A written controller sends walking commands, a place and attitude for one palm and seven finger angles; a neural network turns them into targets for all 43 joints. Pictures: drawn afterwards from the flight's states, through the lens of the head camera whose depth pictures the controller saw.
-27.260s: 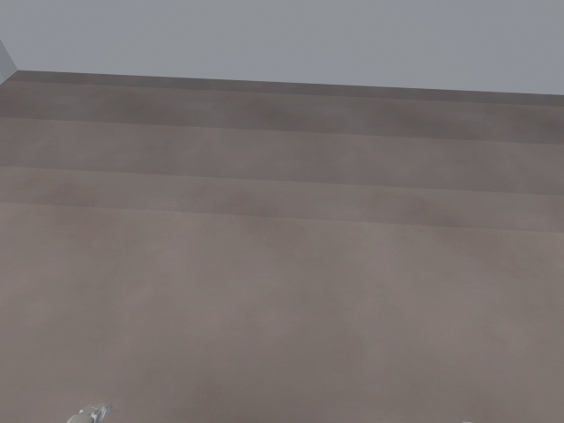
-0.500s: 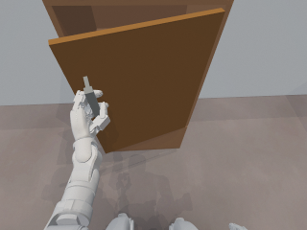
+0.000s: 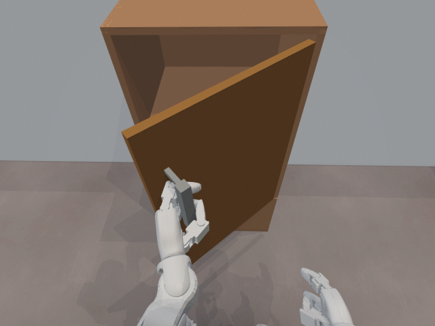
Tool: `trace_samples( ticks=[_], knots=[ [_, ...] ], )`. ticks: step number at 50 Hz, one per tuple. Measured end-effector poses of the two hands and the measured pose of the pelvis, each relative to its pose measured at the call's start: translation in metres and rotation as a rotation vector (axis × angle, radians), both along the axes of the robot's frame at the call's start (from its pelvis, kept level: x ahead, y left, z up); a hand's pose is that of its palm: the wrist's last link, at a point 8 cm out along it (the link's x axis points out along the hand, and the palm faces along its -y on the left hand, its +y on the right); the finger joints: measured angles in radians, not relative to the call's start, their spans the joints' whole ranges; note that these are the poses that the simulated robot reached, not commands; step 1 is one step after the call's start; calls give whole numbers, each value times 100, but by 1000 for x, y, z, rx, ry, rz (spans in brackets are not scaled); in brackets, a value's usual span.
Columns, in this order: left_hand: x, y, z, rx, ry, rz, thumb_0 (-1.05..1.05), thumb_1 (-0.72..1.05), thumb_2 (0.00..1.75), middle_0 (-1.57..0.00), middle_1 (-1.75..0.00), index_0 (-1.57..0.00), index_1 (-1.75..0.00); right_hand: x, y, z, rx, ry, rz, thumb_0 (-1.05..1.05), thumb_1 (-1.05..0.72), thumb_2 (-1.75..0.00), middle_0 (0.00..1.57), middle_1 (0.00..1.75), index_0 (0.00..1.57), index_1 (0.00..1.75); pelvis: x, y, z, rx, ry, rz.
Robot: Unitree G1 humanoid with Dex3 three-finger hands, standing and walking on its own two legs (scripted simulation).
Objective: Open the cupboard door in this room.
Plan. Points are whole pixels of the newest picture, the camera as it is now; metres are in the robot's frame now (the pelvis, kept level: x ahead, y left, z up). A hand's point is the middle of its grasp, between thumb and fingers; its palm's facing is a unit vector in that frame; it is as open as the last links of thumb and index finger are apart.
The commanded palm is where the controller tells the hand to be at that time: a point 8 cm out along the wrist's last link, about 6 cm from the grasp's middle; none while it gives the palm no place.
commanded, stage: open thumb and fingers to let go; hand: left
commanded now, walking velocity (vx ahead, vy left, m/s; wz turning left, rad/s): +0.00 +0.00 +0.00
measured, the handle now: (180, 199) +0.34 +0.08 +0.05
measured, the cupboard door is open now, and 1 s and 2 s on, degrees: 41 40 44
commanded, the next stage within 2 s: slide the hand sideways off the handle in 0.84 s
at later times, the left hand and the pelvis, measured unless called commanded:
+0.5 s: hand (198, 214) +0.31 +0.05 +0.04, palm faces +0.32 -0.95 -0.03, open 11.7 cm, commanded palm +0.26 +0.09 +0.04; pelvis +0.00 -0.01 +0.00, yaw +1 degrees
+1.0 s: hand (198, 220) +0.30 +0.05 +0.04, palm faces +0.21 -0.98 -0.04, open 14.7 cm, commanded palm +0.26 +0.08 +0.04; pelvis +0.00 +0.01 -0.01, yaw +1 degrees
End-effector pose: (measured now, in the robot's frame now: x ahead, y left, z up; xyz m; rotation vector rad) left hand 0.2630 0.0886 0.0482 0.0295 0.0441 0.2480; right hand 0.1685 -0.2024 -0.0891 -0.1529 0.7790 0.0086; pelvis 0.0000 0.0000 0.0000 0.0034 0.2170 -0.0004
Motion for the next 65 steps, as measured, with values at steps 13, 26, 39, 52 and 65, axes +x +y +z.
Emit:
trace_samples(
  ticks=[13,26,39,52,65],
  knots=[
    [11,4,-3,-8,-4,102,0,51,73,-37,-132,-40,-132,-11,-26,-14,-40,51,-10,1,-90,-90,20,30,20,30,-4,-14,-3,17,19,13],
    [12,5,-4,-3,-8,80,0,-22,42,-32,-123,-35,-123,-22,-28,-20,-46,98,-41,1,-90,-90,20,30,20,30,2,-10,-3,18,31,7],
    [11,5,-4,1,-3,41,-1,-48,31,-29,-85,-31,-85,-5,-9,-12,-24,26,-15,1,-90,-90,20,30,20,30,1,-1,-4,5,24,4],
    [1,11,-5,20,-31,-167,-1,-49,31,-36,-53,-31,-58,-6,-2,-9,-20,5,2,1,-90,-90,20,30,20,30,-6,6,-9,-2,18,13],
    [-20,3,-5,-53,-52,-367,-1,-50,30,-18,-33,-18,-34,-36,-5,-11,-32,26,-77,1,-90,-90,20,30,20,30,-13,20,-13,-1,6,-18]
  ],
)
